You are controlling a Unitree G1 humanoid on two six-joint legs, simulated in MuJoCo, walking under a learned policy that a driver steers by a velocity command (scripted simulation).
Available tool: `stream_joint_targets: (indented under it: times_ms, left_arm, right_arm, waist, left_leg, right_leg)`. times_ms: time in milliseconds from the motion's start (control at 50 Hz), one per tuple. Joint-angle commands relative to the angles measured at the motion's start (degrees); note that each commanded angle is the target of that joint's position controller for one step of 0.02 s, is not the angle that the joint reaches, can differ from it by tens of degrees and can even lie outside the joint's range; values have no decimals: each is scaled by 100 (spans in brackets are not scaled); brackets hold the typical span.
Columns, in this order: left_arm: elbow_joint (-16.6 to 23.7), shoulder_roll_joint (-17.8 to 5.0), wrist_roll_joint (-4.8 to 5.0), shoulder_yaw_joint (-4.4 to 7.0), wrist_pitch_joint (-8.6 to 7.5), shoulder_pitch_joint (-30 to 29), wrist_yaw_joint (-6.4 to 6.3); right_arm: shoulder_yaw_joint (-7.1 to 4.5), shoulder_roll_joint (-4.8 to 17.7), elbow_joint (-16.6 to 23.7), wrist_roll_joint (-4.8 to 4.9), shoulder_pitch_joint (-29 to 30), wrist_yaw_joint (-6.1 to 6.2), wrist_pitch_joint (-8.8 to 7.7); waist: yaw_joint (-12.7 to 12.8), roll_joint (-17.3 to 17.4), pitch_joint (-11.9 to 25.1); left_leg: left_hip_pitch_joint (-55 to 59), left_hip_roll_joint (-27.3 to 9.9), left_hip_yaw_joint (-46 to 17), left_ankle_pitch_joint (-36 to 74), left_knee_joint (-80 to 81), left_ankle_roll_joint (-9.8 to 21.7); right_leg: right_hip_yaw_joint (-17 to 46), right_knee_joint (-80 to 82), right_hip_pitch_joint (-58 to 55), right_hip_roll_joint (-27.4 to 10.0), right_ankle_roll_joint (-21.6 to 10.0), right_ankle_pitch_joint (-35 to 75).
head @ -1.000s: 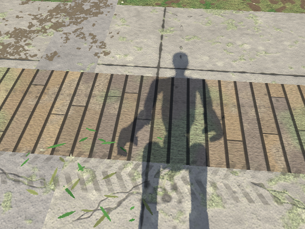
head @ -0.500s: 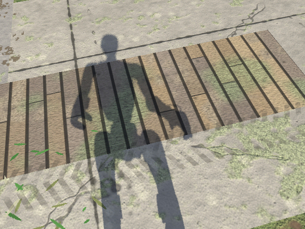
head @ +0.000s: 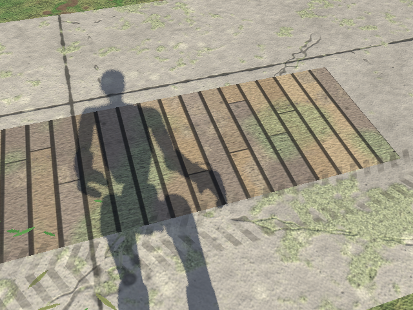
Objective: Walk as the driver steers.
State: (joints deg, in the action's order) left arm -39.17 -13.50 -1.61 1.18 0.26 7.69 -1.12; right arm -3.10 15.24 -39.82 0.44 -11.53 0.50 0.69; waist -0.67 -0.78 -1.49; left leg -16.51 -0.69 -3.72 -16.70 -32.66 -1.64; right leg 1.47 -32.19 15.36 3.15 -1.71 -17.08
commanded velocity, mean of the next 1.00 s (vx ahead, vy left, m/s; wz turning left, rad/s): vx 0.14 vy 0.00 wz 0.29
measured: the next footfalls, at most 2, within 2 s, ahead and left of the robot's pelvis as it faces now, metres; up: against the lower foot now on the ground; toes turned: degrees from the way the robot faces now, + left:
left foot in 0.40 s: +0.01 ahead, +0.16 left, +0.00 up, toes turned +16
right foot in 0.94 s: +0.17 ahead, -0.03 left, +0.00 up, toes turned +18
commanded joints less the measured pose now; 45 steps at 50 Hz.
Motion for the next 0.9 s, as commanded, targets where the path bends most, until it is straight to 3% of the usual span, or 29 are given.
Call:
stream_joint_targets:
  times_ms: [20,60,100,120,140,160,180,200,220,260,300,340,380,400,420,440,460,480,500,520,540,580,620,680,800,860,900]
  left_arm:
    - [446,-767,37,351,25,75,-103]
    - [476,-694,53,395,40,139,-74]
    - [465,-758,60,466,33,263,-36]
    - [444,-863,61,510,35,368,-27]
    - [428,-1035,57,555,27,444,-22]
    - [478,-1038,43,544,-11,356,-45]
    - [523,-997,32,507,-61,408,-72]
    - [550,-1002,47,499,-91,269,-100]
    - [546,-1083,101,525,-101,47,-112]
    - [506,-1200,126,567,-61,-79,-133]
    - [464,-1240,136,591,20,-47,-129]
    - [389,-1321,210,621,51,105,-110]
    - [332,-1300,336,613,51,103,-80]
    - [197,-1111,312,570,22,434,-44]
    - [333,-803,52,474,10,446,-24]
    - [689,-779,-18,419,-16,-176,-70]
    - [653,-1046,96,497,-5,-379,-94]
    - [604,-1049,163,502,12,-347,-111]
    - [464,-1051,119,525,26,-211,-162]
    - [434,-1110,74,549,42,-171,-197]
    - [374,-1082,68,549,25,-39,-159]
    - [333,-946,144,506,-34,10,-60]
    - [348,-880,199,459,-102,-191,-5]
    - [304,-766,198,381,-254,-336,85]
    - [353,-806,318,302,-424,-481,235]
    - [364,-788,347,258,-473,-362,303]
    - [238,-742,324,239,-492,4,323]
  right_arm:
    - [-259,938,600,20,434,26,-123]
    - [-275,943,690,30,369,63,-93]
    - [-273,883,833,53,417,88,-41]
    - [-254,799,895,57,408,93,-15]
    - [-242,741,936,43,321,81,18]
    - [-266,759,957,5,276,61,47]
    - [-331,893,990,16,355,32,73]
    - [-363,888,961,74,322,15,114]
    - [-320,752,941,102,289,2,157]
    - [-228,555,960,83,403,-37,193]
    - [-173,469,1039,110,482,-128,190]
    - [-216,583,1074,141,412,-190,204]
    - [-290,648,961,111,29,-196,234]
    - [-385,861,914,79,-192,-128,232]
    - [-561,1552,1031,70,-391,-27,195]
    - [-560,1870,1162,-188,-383,-68,64]
    - [-470,1557,1130,-235,-418,-124,-60]
    - [-400,1391,1047,-178,-193,-108,-129]
    - [-381,1269,1042,-62,69,-61,-126]
    - [-331,1153,1058,29,295,-16,-95]
    - [-297,1099,1033,54,265,28,-64]
    - [-278,1028,1001,49,60,79,-66]
    - [-254,994,958,23,-58,106,-114]
    - [-227,973,790,-25,-229,113,-189]
    - [-245,1193,533,-21,-516,-29,-325]
    - [-242,1206,448,27,-512,-84,-352]
    - [-225,1156,419,62,-385,-105,-345]
  waist:
    - [229,1112,387]
    - [209,931,475]
    - [205,412,488]
    - [193,-74,480]
    - [160,-676,454]
    - [164,-1107,507]
    - [240,-776,487]
    - [141,-382,438]
    - [37,-300,314]
    - [111,-482,304]
    - [200,-744,465]
    - [224,-838,627]
    - [0,-728,723]
    - [-29,-289,750]
    - [12,1208,702]
    - [-198,1866,948]
    - [-391,1028,1067]
    - [-177,877,771]
    - [-23,569,640]
    - [75,631,587]
    - [146,686,747]
    - [81,747,840]
    - [-39,899,611]
    - [-177,1010,487]
    - [-405,874,4]
    - [-317,757,-81]
    - [-57,589,2]
  left_leg:
    - [-153,-788,-1352,1525,766,788]
    - [-283,-678,-1381,1425,580,760]
    - [-641,-351,-1061,1153,79,543]
    - [-960,-63,-687,841,-438,343]
    - [-1298,210,-218,298,-1092,136]
    - [-1591,171,64,-1448,-2099,-2]
    - [-1905,-11,-52,-1984,-3156,-76]
    - [-2034,-129,-146,-1913,-3573,-121]
    - [-2057,-292,-157,-1595,-3291,-143]
    - [-1681,-331,180,-1079,-2628,-187]
    - [-1069,-219,514,-916,-1834,-156]
    - [-697,-93,705,-641,-1072,-73]
    - [90,172,971,262,139,147]
    - [802,208,689,981,704,347]
    - [1820,-1056,-1232,3083,991,879]
    - [1564,-2299,-3094,3923,1164,2232]
    - [1530,-2155,-2747,3494,1263,2352]
    - [1285,-1805,-2192,3093,1208,2016]
    - [1153,-1451,-1834,2675,1174,1680]
    - [1010,-1279,-1660,2720,1150,1514]
    - [852,-1076,-1531,2255,1243,1463]
    - [929,-903,-1672,215,1596,1483]
    - [964,-928,-1862,-867,1911,1493]
    - [1005,-996,-1749,-786,2006,1431]
    - [719,-1281,-1717,-1233,2145,1490]
    - [668,-1343,-1544,-1210,2083,1451]
    - [337,-1199,-1147,-1063,1789,1297]
  right_leg:
    - [-57,-161,-213,-143,46,340]
    - [-53,-114,-303,-212,-52,379]
    - [174,254,-495,-529,-239,535]
    - [584,604,-656,-924,-482,739]
    - [1305,1006,-802,-1670,-928,1288]
    - [1889,1185,-857,-2428,-1452,2114]
    - [2102,1236,-898,-2801,-1770,2812]
    - [1826,1188,-889,-2749,-1722,2993]
    - [1346,1192,-839,-2490,-1469,2817]
    - [543,1125,-741,-2047,-1169,2879]
    - [16,1001,-678,-1853,-1046,2969]
    - [-92,797,-851,-1957,-966,2884]
    - [-356,278,-662,-1904,-651,2368]
    - [-695,-376,-184,-1667,-277,1666]
    - [-1160,-2074,1402,-1045,316,-581]
    - [-356,-3397,2442,-273,591,-2437]
    - [227,-3991,2505,-408,600,-2283]
    - [301,-4001,2535,-489,542,-1768]
    - [331,-3761,2509,-567,549,-1266]
    - [352,-3553,2407,-585,586,-908]
    - [270,-3515,2110,-510,613,-585]
    - [214,-3044,2084,-441,605,-117]
    - [171,-2260,2133,-424,585,51]
    - [86,-1279,1787,-479,533,230]
    - [-105,-493,1424,-561,144,54]
    - [-213,-180,1131,-540,-107,0]
    - [-411,262,333,-392,-251,309]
